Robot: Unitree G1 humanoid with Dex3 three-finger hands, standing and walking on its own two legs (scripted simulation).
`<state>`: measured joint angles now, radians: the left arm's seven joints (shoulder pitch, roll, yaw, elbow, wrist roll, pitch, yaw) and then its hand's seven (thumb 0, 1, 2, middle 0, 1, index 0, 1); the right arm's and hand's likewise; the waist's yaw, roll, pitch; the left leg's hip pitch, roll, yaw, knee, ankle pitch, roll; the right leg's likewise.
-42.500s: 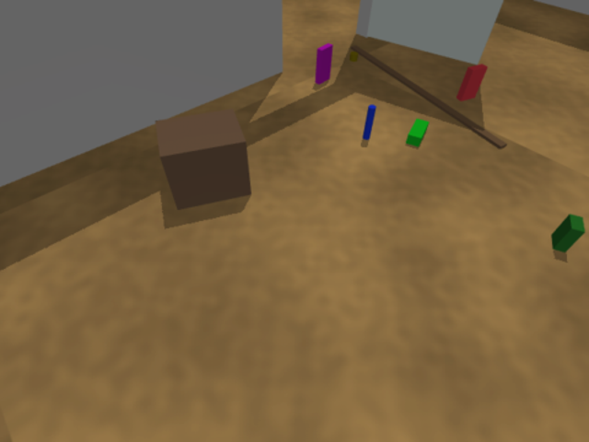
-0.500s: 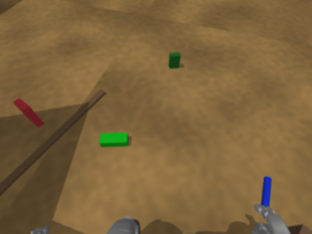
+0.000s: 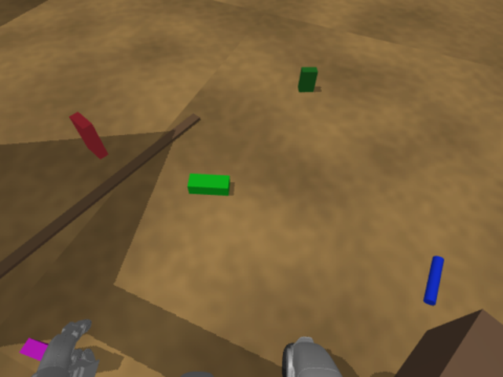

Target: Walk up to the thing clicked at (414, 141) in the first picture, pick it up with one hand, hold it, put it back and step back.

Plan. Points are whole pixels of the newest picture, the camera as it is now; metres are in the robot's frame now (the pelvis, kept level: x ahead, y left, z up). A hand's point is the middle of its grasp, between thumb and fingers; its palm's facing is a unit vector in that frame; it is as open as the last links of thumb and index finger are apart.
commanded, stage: step back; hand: left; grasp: from above
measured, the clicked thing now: (209, 184) +0.96 +0.20 -0.72
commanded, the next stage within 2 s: stand in 1.32 s
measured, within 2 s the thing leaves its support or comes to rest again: neither
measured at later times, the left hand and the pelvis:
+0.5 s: hand out of the picture -0.07 +0.29 -0.13, palm faces -0.07 -0.91 -0.40, open 7.4 cm; pelvis -0.11 +0.02 +0.02, yaw -5 degrees
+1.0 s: hand out of the picture +0.05 +0.26 -0.12, palm faces -0.09 -0.92 -0.37, open 7.4 cm; pelvis -0.09 +0.01 +0.02, yaw -4 degrees
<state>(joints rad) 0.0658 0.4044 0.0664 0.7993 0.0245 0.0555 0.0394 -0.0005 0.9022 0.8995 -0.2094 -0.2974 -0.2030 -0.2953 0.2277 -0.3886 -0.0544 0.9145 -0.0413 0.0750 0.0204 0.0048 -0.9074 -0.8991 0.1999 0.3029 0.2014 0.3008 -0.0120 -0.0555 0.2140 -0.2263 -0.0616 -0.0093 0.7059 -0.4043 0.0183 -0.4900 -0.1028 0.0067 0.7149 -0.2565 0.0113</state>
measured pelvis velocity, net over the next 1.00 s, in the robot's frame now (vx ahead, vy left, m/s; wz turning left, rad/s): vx -0.09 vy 0.01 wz -0.08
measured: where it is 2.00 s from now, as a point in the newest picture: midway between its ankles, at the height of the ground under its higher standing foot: outside the picture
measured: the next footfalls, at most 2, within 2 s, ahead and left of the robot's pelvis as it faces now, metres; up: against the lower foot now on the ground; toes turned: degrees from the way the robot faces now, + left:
right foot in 0.32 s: -0.09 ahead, -0.10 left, +0.00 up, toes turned -4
right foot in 0.86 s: -0.04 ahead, -0.12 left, +0.00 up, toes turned -6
